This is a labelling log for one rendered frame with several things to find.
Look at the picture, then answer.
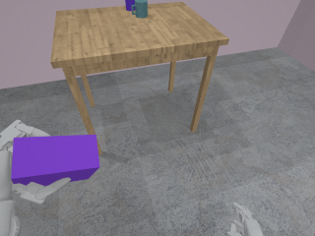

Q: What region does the sponge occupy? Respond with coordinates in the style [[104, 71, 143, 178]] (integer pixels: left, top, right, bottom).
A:
[[11, 135, 100, 186]]

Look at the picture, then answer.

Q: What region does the table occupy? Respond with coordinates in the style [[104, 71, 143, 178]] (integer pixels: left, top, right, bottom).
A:
[[50, 2, 229, 155]]

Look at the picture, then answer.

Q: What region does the robot left hand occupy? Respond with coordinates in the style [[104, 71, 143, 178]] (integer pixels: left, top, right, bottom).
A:
[[0, 119, 72, 206]]

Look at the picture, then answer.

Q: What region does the robot right hand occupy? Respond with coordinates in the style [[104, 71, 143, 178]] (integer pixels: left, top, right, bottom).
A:
[[227, 203, 264, 236]]

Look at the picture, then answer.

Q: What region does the left robot forearm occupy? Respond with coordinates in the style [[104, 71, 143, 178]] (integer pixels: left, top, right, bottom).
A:
[[0, 200, 22, 236]]

